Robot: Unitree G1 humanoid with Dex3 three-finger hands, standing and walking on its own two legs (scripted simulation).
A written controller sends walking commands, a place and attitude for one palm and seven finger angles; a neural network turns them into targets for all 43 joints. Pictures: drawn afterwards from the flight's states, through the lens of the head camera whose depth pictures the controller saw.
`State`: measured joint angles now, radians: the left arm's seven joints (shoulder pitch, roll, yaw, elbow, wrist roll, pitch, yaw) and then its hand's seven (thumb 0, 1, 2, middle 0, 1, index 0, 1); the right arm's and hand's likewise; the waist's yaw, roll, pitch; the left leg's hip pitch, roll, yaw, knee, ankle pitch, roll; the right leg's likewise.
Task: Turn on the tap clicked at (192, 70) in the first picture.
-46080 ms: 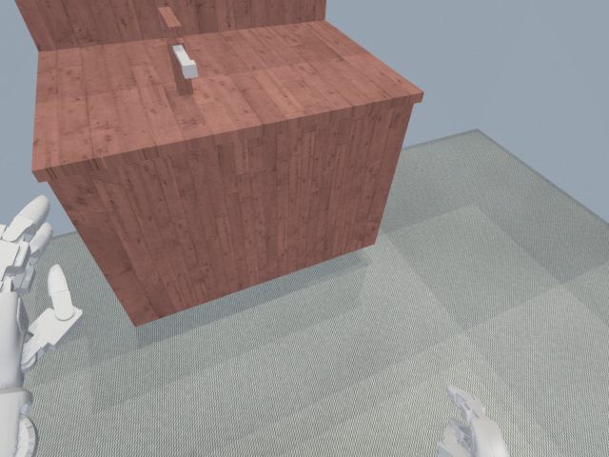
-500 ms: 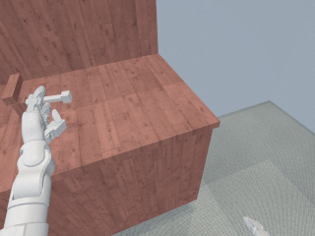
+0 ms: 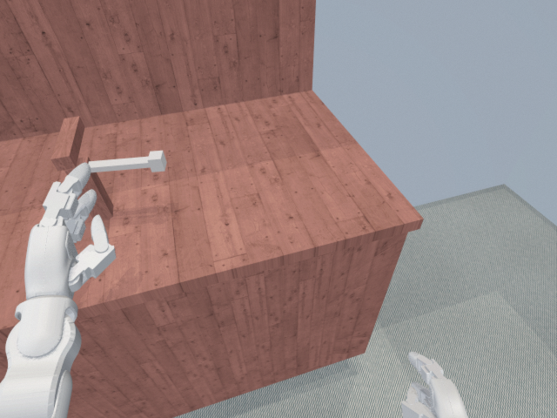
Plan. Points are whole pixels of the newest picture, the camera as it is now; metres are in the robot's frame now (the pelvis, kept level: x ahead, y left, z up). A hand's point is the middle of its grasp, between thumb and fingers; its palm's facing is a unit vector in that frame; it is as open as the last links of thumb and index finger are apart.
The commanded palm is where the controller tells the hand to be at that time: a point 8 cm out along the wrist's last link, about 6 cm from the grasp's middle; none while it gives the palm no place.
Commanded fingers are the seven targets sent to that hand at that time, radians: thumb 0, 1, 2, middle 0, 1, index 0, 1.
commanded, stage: draw the hand back beside the body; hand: left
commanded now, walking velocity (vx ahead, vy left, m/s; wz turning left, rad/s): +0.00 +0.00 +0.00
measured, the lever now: (157, 161) +0.51 +0.29 +0.11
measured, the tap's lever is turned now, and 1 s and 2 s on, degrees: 79 79 79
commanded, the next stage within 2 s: step back with the hand held close in 0.62 s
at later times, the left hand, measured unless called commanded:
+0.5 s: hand (64, 305) +0.19 +0.26 +0.15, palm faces +0.43 -0.84 -0.33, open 7.4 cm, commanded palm +0.15 +0.29 +0.16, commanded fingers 0.00 0.90 0.90 -0.20 -0.30 -0.20 -0.30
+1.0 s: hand (73, 308) +0.19 +0.26 +0.14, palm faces +0.37 -0.83 -0.42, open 7.4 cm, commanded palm +0.14 +0.30 +0.17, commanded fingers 0.00 0.90 0.90 -0.20 -0.30 -0.20 -0.30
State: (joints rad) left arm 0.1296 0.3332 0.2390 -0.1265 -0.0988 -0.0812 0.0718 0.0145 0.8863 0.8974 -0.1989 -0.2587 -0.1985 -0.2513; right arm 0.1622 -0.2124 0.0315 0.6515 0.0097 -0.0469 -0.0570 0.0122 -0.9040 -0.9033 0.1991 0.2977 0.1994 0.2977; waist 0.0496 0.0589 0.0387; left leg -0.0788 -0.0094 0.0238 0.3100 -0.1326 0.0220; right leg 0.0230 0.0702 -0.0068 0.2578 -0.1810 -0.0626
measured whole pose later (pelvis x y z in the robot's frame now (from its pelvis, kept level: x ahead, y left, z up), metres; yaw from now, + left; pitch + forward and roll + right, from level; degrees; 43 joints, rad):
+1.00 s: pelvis -0.02 +0.01 -0.01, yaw +1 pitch -1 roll -1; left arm 0.47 0.34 0.30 -0.41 -0.07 -0.13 0.10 0.01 0.89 0.90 -0.21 -0.30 -0.21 -0.30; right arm 0.16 -0.24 0.00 0.59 0.00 -0.03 -0.07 0.01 -0.90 -0.90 0.20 0.30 0.20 0.30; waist 0.03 0.08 0.04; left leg -0.26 -0.02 0.01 0.44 -0.15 0.04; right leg -0.15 0.06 -0.03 0.38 -0.21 -0.04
